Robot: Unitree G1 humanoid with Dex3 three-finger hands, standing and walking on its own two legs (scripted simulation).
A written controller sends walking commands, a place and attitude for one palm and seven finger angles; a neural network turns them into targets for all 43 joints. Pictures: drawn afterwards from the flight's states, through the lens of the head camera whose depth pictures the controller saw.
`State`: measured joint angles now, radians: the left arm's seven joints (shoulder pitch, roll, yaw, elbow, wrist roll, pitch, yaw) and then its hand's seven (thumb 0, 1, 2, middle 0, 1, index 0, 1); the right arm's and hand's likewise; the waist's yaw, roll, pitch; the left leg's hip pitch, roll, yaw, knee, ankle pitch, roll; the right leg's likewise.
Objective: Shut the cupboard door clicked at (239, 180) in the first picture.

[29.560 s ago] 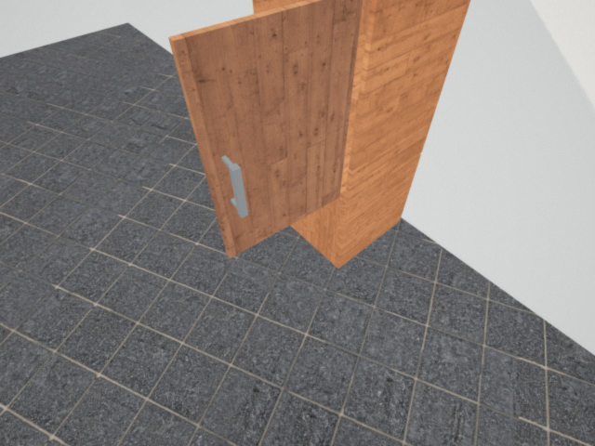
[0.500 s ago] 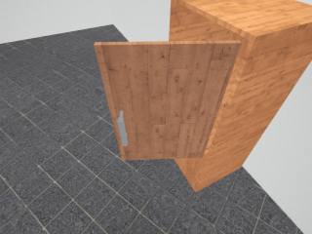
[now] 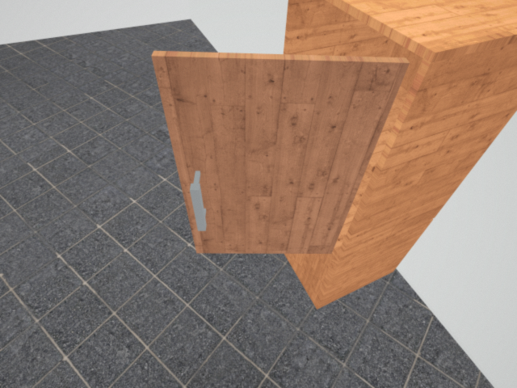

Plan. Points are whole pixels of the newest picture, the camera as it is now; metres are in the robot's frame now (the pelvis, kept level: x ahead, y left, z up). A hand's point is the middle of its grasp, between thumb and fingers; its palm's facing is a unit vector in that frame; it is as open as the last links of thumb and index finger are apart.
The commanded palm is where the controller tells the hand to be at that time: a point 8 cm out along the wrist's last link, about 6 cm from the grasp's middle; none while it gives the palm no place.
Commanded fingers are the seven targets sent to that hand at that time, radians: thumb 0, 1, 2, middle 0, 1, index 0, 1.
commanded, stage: look again from close up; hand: left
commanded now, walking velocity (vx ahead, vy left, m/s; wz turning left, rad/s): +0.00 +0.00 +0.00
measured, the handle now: (199, 202) +0.50 +0.16 -0.07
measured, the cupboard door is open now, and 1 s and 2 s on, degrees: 65 65 65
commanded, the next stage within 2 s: raise the hand and make a fist in 0.48 s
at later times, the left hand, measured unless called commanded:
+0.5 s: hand out of the picture +0.07 +0.19 -0.18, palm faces -0.02 -0.98 -0.21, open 7.4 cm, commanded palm none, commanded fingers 0.00 0.90 0.90 -0.20 -0.30 -0.20 -0.30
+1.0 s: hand (157, 373) +0.17 +0.17 -0.10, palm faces +0.06 -1.00 +0.02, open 6.2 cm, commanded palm +0.15 +0.23 -0.07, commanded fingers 0.00 0.90 0.90 -0.58 -0.72 -0.58 -0.72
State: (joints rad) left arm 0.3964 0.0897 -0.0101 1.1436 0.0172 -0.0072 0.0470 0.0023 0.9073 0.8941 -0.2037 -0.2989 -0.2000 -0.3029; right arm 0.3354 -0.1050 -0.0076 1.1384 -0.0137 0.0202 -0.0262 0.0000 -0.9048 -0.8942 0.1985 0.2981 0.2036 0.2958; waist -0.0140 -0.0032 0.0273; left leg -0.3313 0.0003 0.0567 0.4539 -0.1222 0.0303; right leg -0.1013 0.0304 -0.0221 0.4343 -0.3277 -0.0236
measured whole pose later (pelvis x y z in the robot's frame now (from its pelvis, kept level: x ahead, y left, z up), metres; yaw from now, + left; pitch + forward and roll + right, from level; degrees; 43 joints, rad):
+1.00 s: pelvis -0.02 -0.01 -0.11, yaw +0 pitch +9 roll +0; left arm 0.41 0.20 0.12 0.21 -0.26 -0.40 -0.24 0.01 0.90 0.89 -0.42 -0.53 -0.42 -0.54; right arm 0.20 -0.26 -0.02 0.52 0.04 -0.24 -0.01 0.01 -0.90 -0.89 0.20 0.30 0.21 0.30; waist 0.01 -0.03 -0.14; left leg -0.96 -0.04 0.01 1.23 -0.43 0.03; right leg -0.92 0.06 -0.07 1.27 -0.57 -0.07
